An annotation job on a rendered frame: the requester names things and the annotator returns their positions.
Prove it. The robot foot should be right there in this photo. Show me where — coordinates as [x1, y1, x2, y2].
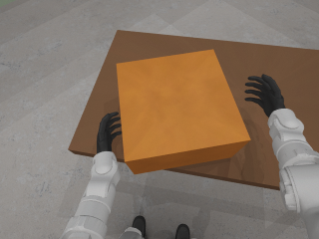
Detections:
[175, 224, 190, 239]
[132, 215, 147, 238]

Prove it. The carton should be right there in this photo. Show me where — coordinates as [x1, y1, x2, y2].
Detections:
[116, 49, 251, 174]

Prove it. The robot right upper arm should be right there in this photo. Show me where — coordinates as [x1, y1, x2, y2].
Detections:
[279, 163, 319, 239]

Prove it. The right robot forearm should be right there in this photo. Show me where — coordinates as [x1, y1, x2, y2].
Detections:
[267, 109, 319, 170]

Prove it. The robot left foot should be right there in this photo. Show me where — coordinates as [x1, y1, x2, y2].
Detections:
[132, 215, 147, 238]

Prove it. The robot right foot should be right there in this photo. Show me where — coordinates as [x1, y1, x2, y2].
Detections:
[175, 224, 190, 239]

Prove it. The left robot forearm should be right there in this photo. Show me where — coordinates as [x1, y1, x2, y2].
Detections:
[60, 151, 121, 239]

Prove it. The table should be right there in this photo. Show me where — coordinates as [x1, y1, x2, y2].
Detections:
[68, 30, 319, 191]

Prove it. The robot left hand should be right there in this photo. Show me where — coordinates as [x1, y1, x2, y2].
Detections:
[97, 112, 123, 154]

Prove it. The robot right hand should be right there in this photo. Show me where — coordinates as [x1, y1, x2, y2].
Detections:
[245, 74, 286, 117]

